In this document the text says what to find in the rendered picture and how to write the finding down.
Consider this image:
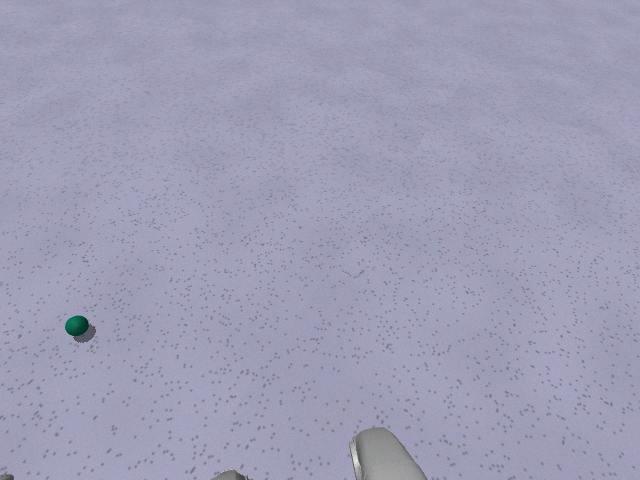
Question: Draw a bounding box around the ball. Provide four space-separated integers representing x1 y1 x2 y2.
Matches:
65 316 89 336

